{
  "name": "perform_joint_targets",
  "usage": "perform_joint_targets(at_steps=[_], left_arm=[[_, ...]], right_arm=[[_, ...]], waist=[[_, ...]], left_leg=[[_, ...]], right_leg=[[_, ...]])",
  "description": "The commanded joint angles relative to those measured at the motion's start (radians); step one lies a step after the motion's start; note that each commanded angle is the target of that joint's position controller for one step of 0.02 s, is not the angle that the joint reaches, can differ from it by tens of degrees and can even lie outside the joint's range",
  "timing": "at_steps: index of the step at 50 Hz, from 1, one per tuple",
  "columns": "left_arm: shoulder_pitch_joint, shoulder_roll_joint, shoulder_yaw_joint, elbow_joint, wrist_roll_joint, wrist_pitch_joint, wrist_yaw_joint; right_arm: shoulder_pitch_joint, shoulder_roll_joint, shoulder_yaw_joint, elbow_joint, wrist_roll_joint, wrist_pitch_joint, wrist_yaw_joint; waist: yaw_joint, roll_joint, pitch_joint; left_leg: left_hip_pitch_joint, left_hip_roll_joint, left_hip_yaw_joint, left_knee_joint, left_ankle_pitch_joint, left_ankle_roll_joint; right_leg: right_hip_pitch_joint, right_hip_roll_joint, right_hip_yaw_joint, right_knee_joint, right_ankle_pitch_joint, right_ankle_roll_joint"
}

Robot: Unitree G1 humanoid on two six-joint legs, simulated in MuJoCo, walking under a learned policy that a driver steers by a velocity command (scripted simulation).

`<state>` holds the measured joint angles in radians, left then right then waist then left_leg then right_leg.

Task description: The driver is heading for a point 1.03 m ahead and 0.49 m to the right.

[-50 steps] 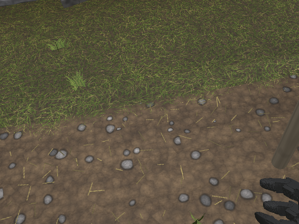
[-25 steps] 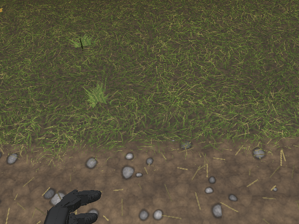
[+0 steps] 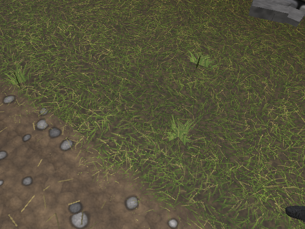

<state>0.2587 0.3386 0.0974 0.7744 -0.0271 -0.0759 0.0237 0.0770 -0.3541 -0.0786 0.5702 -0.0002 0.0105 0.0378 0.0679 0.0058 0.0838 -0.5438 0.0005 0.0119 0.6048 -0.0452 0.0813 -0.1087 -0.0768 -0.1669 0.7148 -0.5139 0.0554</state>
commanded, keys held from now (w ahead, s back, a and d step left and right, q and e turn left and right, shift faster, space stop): e+shift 0.82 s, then shift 0.18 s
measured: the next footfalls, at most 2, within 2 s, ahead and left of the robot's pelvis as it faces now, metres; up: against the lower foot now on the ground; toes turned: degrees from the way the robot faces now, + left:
right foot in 0.44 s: +0.09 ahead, -0.16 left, +0.00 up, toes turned -19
left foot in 0.94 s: +0.24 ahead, -0.01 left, +0.00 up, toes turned -49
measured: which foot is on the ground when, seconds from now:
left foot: down 0.00-0.44, up 0.46-0.92, down 0.94-1.00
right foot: up 0.00-0.42, down 0.44-0.94, up 0.96-1.00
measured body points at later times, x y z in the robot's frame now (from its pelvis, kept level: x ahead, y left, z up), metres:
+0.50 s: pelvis +0.07 -0.06 +0.02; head +0.09 -0.10 +0.46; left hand +0.26 +0.19 -0.07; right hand +0.16 -0.38 -0.09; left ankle +0.14 +0.07 -0.67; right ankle +0.05 -0.15 -0.71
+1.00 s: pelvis +0.11 -0.06 +0.02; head +0.15 -0.07 +0.47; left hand +0.45 +0.03 -0.05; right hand +0.04 -0.38 -0.06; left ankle +0.21 +0.02 -0.71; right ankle +0.03 -0.14 -0.68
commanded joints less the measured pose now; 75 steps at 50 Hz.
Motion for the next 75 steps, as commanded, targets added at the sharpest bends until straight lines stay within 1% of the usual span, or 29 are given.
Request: perform_joint_targets(at_steps=[1,2,4,8,13,20,21,22,23,24,25,27,33,41,45,46,47,48,49,50,52,58,63,64,65,66,69,71,75], left_arm=[[0.146,0.053,-0.038,-0.067,0.020,-0.004,-0.025],[0.082,0.139,-0.017,-0.032,-0.011,0.018,-0.026],[-0.014,0.088,-0.032,-0.043,-0.005,0.047,-0.005],[0.011,0.075,-0.028,-0.042,0.010,0.075,0.010],[-0.044,0.037,-0.031,-0.082,0.003,0.112,0.007],[0.000,0.045,-0.008,-0.106,0.013,0.134,-0.032],[0.045,0.064,0.006,-0.088,0.021,0.136,-0.032],[0.081,0.128,0.027,-0.088,0.028,0.132,-0.022],[0.077,0.246,0.048,-0.127,0.031,0.122,-0.005],[0.086,0.246,0.046,-0.139,0.069,0.093,-0.015],[0.035,0.231,0.045,-0.145,0.071,0.067,-0.019],[-0.074,0.166,0.032,-0.172,0.016,0.061,-0.005],[-0.024,0.142,0.028,-0.204,0.005,0.086,0.032],[-0.056,0.167,0.046,-0.262,0.007,0.116,0.030],[-0.111,0.140,0.031,-0.283,0.002,0.124,0.022],[-0.107,0.124,0.023,-0.282,0.001,0.125,0.019],[-0.046,0.079,0.007,-0.273,0.016,0.126,0.014],[0.011,0.059,-0.001,-0.281,0.020,0.120,0.012],[-0.004,0.152,0.024,-0.283,0.032,0.106,0.012],[-0.024,0.199,0.039,-0.260,0.024,0.104,0.012],[-0.054,0.151,0.028,-0.238,0.025,0.117,0.015],[-0.107,0.022,-0.031,-0.249,0.021,0.104,0.002],[-0.040,0.023,-0.026,-0.187,0.030,0.096,0.004],[-0.023,0.087,-0.010,-0.194,0.035,0.097,0.014],[0.011,0.163,0.008,-0.204,0.051,0.105,0.029],[0.020,0.198,0.026,-0.177,0.059,0.112,0.021],[-0.051,0.087,-0.002,-0.211,0.065,0.094,0.028],[-0.121,0.070,-0.004,-0.212,0.041,0.077,0.029],[-0.135,0.087,0.012,-0.200,0.039,0.082,0.032]], right_arm=[[0.177,-0.183,-0.024,-0.070,-0.049,-0.024,-0.028],[0.166,-0.098,-0.007,-0.054,-0.043,-0.028,-0.018],[0.112,-0.032,0.021,0.002,-0.018,-0.038,-0.017],[0.044,-0.065,0.007,0.049,-0.042,-0.042,-0.045],[0.008,-0.051,-0.005,0.063,-0.025,-0.012,-0.089],[-0.025,-0.066,-0.030,0.104,0.013,0.009,-0.088],[-0.012,-0.043,-0.029,0.117,0.025,0.013,-0.086],[0.037,-0.010,-0.027,0.136,0.017,0.022,-0.082],[0.016,0.017,-0.020,0.087,-0.023,0.026,-0.081],[-0.130,0.004,-0.021,0.040,-0.033,0.016,-0.085],[-0.135,-0.014,-0.028,0.039,-0.010,0.012,-0.086],[-0.075,-0.048,-0.043,0.084,-0.015,0.008,-0.098],[-0.090,0.007,-0.024,0.084,-0.002,-0.016,-0.082],[-0.101,-0.023,-0.027,0.093,0.011,-0.043,-0.055],[-0.009,-0.045,-0.034,0.122,0.009,-0.056,-0.036],[0.010,-0.049,-0.037,0.129,0.005,-0.055,-0.035],[0.004,-0.087,-0.042,0.116,-0.009,-0.049,-0.037],[-0.022,-0.148,-0.047,0.103,-0.030,-0.037,-0.043],[0.012,-0.125,-0.046,0.108,-0.034,-0.040,-0.042],[-0.010,-0.084,-0.034,0.095,-0.021,-0.041,-0.047],[-0.032,-0.039,-0.014,0.094,0.004,-0.029,-0.058],[0.030,-0.052,-0.002,0.127,-0.003,-0.003,-0.067],[0.092,-0.058,0.009,0.158,0.027,0.002,-0.050],[0.108,-0.080,0.004,0.154,0.027,-0.009,-0.045],[0.092,-0.053,0.012,0.130,0.008,-0.027,-0.033],[0.063,-0.038,0.011,0.110,0.034,-0.034,-0.033],[0.065,-0.088,-0.027,0.123,0.041,-0.002,-0.045],[0.110,-0.040,-0.022,0.125,0.034,0.032,-0.051],[0.058,0.000,-0.005,0.060,0.032,0.045,-0.022]], waist=[[-0.089,0.316,-0.534],[-0.135,0.113,-0.511],[-0.107,0.020,-0.325],[-0.050,0.079,-0.242],[-0.062,0.077,-0.225],[-0.021,0.101,-0.191],[-0.010,0.054,-0.175],[-0.015,-0.119,-0.114],[-0.053,-0.392,-0.044],[0.019,-0.296,-0.105],[-0.020,-0.212,-0.100],[-0.077,-0.116,-0.119],[-0.064,-0.117,-0.204],[-0.043,-0.194,-0.194],[-0.068,-0.199,-0.226],[-0.073,-0.168,-0.221],[-0.043,-0.019,-0.246],[0.007,0.236,-0.190],[-0.023,0.243,-0.179],[-0.030,0.151,-0.157],[-0.045,0.096,-0.128],[-0.087,0.181,-0.151],[-0.065,0.161,-0.127],[-0.068,0.116,-0.144],[-0.071,-0.039,-0.183],[-0.059,-0.239,-0.169],[-0.038,-0.206,-0.106],[-0.078,-0.161,-0.081],[-0.050,-0.170,-0.101]], left_leg=[[0.786,0.475,-0.670,-0.147,0.668,0.362],[0.682,0.406,-0.575,-0.192,0.443,0.318],[0.504,0.310,-0.388,-0.204,0.218,0.210],[0.295,0.276,-0.176,-0.252,0.383,0.197],[0.303,0.312,-0.087,-0.325,0.095,0.196],[0.329,0.325,0.057,-0.237,-0.033,0.085],[0.294,0.279,0.100,-0.142,-0.124,0.030],[0.161,0.186,0.180,0.065,-0.276,-0.060],[-0.167,0.015,0.177,0.368,-0.607,-0.166],[-0.224,-0.040,-0.029,0.525,-0.635,-0.148],[-0.239,-0.022,-0.088,0.556,-0.531,-0.121],[-0.224,0.007,-0.115,0.528,-0.367,-0.111],[-0.150,-0.063,-0.143,0.360,-0.242,-0.155],[0.015,-0.102,-0.178,0.082,-0.263,-0.159],[0.222,-0.065,-0.133,-0.147,-0.158,-0.123],[0.320,-0.032,-0.132,-0.237,-0.038,-0.103],[0.438,0.122,-0.278,-0.261,0.061,-0.039],[0.487,0.295,-0.487,-0.271,0.319,0.114],[0.424,0.412,-0.627,-0.294,0.292,0.243],[0.389,0.365,-0.533,-0.278,0.210,0.227],[0.373,0.243,-0.382,-0.267,0.089,0.144],[0.428,0.167,-0.234,-0.258,0.150,0.133],[0.325,0.138,-0.281,-0.213,0.155,0.084],[0.248,0.126,-0.292,-0.195,0.092,0.036],[0.153,0.063,-0.239,-0.090,-0.051,-0.020],[0.097,-0.030,-0.088,-0.004,-0.297,-0.071],[-0.035,-0.005,-0.052,0.467,-0.567,-0.137],[-0.067,0.040,-0.064,0.508,-0.481,-0.161],[0.004,0.069,0.010,0.320,-0.361,-0.174]], right_leg=[[-0.489,0.084,0.223,0.735,-0.227,-0.001],[-0.464,0.037,0.267,0.725,-0.111,0.002],[-0.479,-0.027,0.264,0.574,-0.028,0.004],[-0.328,-0.009,0.213,0.403,0.015,0.033],[-0.337,-0.040,0.179,0.293,0.136,0.035],[-0.177,0.000,0.078,-0.054,0.220,-0.061],[-0.121,0.032,0.089,-0.152,0.268,-0.099],[-0.064,-0.045,0.264,-0.301,0.471,-0.164],[0.012,-0.264,0.671,-0.348,0.762,-0.321],[-0.043,-0.294,0.761,-0.424,0.676,-0.410],[-0.035,-0.244,0.687,-0.435,0.574,-0.363],[-0.029,-0.176,0.579,-0.392,0.550,-0.265],[0.041,-0.090,0.574,-0.327,0.658,-0.244],[-0.006,-0.045,0.738,-0.286,0.627,-0.237],[-0.031,-0.010,0.732,-0.214,0.686,-0.206],[-0.082,0.025,0.710,-0.189,0.584,-0.180],[-0.170,0.100,0.630,-0.059,0.271,-0.138],[-0.360,0.277,0.467,0.132,-0.151,-0.075],[-0.436,0.225,0.415,0.366,-0.183,-0.017],[-0.432,0.181,0.405,0.460,-0.099,0.001],[-0.433,0.174,0.387,0.507,0.005,0.027],[-0.293,0.104,0.248,0.125,0.041,0.042],[0.006,0.118,0.199,-0.406,0.338,-0.005],[0.101,0.056,0.247,-0.368,0.418,-0.034],[0.183,-0.083,0.337,-0.290,0.661,-0.090],[0.078,-0.167,0.397,-0.327,0.597,-0.193],[0.034,-0.273,0.441,-0.378,0.753,-0.296],[0.024,-0.241,0.334,-0.365,0.776,-0.260],[0.025,-0.206,0.200,-0.354,0.714,-0.240]])
Velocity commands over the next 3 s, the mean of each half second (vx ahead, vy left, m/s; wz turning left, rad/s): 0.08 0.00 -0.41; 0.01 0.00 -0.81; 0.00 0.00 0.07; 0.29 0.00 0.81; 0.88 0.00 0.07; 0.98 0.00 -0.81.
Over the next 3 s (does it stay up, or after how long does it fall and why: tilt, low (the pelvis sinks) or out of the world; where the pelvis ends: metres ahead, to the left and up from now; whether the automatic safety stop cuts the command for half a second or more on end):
stays up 0.90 -0.29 -0.01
